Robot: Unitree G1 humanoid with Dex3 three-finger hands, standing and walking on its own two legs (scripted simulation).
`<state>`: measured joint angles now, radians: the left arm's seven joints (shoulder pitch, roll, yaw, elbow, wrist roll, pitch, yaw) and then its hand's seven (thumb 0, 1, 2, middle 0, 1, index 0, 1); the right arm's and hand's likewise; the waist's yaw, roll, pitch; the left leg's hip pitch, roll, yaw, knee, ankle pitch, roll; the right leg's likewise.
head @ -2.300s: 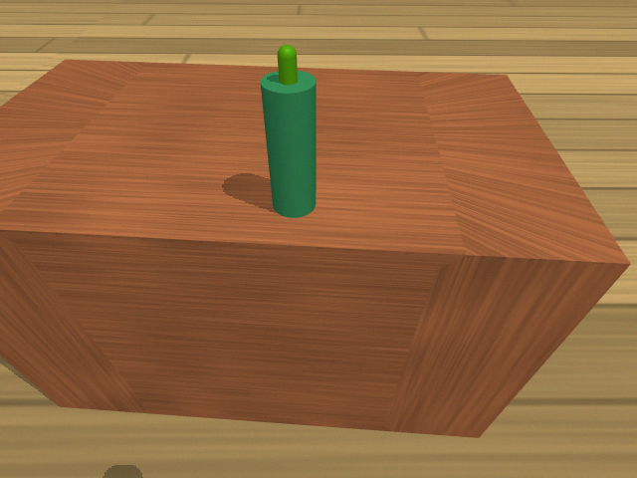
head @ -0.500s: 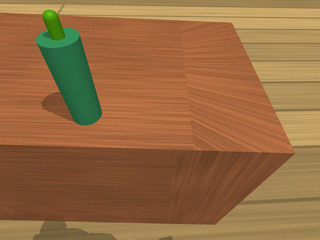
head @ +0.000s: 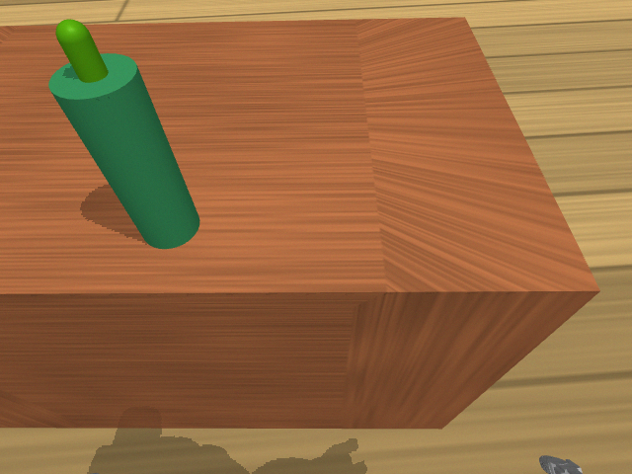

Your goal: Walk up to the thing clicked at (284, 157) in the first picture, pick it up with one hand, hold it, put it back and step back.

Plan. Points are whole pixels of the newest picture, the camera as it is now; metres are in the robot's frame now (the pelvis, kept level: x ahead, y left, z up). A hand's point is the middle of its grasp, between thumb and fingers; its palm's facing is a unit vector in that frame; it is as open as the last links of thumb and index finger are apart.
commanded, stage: walk up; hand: left
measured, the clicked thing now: (132, 149) +0.44 +0.22 +0.19
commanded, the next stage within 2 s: stand in 1.18 s
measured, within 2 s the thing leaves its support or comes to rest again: neither
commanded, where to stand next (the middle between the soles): +0.02 +0.01 m, yaw +0 degrees
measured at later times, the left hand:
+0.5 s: hand out of the picture +0.08 +0.25 -0.13, palm faces +0.00 -0.94 -0.34, open 7.4 cm
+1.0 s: hand out of the picture +0.05 +0.26 -0.13, palm faces +0.01 -0.94 -0.33, open 7.4 cm
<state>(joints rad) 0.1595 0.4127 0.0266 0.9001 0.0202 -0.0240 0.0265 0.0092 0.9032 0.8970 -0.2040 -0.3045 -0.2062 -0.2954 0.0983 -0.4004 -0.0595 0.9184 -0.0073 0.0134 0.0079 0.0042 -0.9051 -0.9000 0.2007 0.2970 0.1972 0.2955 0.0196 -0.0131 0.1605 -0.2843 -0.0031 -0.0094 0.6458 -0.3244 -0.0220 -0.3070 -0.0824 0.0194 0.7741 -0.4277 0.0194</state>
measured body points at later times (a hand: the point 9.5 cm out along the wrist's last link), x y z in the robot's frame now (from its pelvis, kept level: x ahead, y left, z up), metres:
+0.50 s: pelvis -0.02 +0.00 +0.02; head -0.01 +0.00 +0.47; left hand +0.08 +0.30 -0.10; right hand +0.07 -0.30 -0.11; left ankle +0.01 +0.15 -0.72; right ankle +0.00 -0.14 -0.72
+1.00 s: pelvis -0.01 +0.00 +0.03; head +0.00 +0.01 +0.48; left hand +0.05 +0.31 -0.11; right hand +0.07 -0.29 -0.10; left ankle +0.01 +0.15 -0.72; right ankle +0.00 -0.14 -0.72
